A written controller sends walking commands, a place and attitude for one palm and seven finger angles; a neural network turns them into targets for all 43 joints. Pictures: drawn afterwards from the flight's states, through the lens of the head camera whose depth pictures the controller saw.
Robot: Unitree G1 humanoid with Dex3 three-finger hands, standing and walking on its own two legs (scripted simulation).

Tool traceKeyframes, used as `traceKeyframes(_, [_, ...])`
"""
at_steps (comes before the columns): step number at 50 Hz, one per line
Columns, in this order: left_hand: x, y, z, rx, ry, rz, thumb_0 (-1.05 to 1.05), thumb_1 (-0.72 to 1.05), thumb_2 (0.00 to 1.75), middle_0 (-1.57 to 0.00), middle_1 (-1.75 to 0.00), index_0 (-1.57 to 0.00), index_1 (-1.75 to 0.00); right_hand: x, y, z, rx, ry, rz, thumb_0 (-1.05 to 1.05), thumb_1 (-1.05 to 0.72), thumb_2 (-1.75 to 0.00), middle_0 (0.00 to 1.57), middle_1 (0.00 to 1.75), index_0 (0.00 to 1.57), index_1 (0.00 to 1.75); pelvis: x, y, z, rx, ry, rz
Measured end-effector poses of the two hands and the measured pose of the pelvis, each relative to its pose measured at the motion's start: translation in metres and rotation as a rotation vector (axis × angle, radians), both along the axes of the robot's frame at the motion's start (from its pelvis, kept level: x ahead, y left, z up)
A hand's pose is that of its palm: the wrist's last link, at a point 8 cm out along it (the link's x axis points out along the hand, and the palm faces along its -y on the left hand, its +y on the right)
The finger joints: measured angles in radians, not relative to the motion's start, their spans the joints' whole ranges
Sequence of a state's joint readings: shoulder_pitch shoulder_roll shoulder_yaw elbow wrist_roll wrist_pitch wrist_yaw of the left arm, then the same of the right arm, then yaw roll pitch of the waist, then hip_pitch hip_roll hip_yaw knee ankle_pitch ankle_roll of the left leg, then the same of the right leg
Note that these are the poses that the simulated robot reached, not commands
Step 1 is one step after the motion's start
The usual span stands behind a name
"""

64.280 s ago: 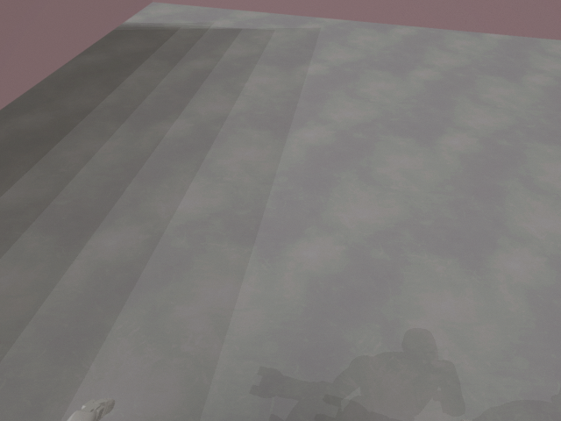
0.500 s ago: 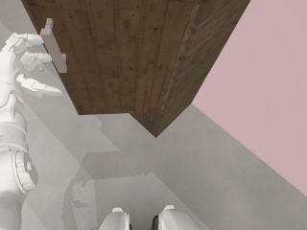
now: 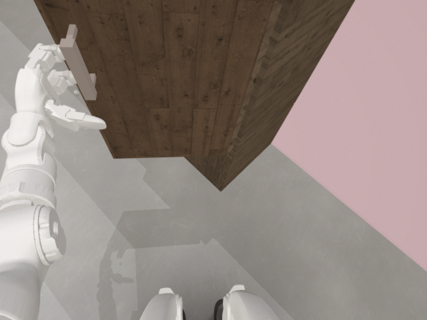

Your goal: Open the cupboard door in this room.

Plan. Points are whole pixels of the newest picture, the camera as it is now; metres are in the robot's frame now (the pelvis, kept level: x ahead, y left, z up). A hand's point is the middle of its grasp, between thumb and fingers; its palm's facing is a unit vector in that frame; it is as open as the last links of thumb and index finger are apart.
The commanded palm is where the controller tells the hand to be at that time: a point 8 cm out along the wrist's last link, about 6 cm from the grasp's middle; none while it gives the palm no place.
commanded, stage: slide the fingers in behind the handle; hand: left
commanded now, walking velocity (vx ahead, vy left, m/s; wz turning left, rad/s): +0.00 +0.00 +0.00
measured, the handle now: (82, 64) +0.57 +0.22 +0.08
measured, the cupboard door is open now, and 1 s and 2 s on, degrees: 49 49 83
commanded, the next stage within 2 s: close the thumb around the handle in 0.30 s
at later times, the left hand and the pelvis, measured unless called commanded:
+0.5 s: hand (83, 91) +0.51 +0.21 +0.08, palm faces +0.05 -1.00 +0.00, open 13.8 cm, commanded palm +0.49 +0.25 +0.08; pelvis +0.00 +0.00 +0.00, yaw -1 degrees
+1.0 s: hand (86, 89) +0.51 +0.21 +0.08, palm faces +0.04 -1.00 +0.00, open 6.2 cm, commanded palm +0.48 +0.25 +0.08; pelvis +0.00 +0.00 +0.00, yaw -1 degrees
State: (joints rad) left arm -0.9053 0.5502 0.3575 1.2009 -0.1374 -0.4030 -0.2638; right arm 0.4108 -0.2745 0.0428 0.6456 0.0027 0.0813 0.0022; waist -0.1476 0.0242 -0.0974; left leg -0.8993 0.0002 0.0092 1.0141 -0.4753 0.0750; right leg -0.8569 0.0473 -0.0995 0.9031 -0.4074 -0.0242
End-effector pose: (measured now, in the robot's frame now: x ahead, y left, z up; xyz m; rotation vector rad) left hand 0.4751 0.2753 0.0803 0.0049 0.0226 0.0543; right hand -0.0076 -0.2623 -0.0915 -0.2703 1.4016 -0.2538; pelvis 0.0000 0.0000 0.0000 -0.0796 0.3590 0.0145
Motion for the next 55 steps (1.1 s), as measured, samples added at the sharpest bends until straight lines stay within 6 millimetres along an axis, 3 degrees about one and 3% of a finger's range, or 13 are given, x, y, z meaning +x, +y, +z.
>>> traceKeyframes(9, [0.016,-0.022,-0.004,-0.023,-0.006,-0.031,-0.01,-0.5,0.3,-0.28,-1.2,-0.29,-1.2,0.002,-0.001,0.001,-0.009,-0.027,-0.022,0.0,-0.91,-0.9,0.21,0.3,0.2,0.3,0.003,0.0,-0.001,0.004,0.013,-0.018])
traceKeyframes(26, [0.007,-0.008,-0.005,-0.004,0.031,-0.004,-0.01,-0.44,0.32,-0.3,-1.21,-0.31,-1.2,-0.001,0.0,0.002,0.008,-0.011,-0.035,0.0,-0.91,-0.9,0.21,0.3,0.2,0.3,0.004,-0.004,0.002,0.009,0.0,-0.021])
traceKeyframes(34, [0.006,-0.011,0.001,-0.001,-0.027,-0.019,-0.01,-0.15,0.44,-0.32,-1.24,-0.33,-1.23,0.002,-0.008,0.004,-0.019,-0.021,-0.021,0.0,-0.91,-0.9,0.21,0.3,0.2,0.3,0.002,-0.003,0.0,0.005,0.004,-0.017])
traceKeyframes(49, [0.009,-0.013,-0.002,-0.006,-0.005,-0.012,0.01,0.63,0.78,-0.36,-1.3,-0.38,-1.31,-0.003,0.0,0.003,-0.004,-0.036,-0.035,0.0,-0.91,-0.9,0.21,0.3,0.2,0.3,-0.001,-0.001,0.0,0.008,0.002,-0.028])
traceKeyframes(55, [0.01,-0.016,-0.002,-0.007,-0.005,-0.037,0.01,0.67,0.8,-0.33,-1.31,-0.35,-1.32,-0.007,0.003,0.002,0.0,-0.024,-0.047,0.0,-0.91,-0.9,0.21,0.3,0.2,0.3,0.001,0.001,0.0,0.006,0.002,-0.031])
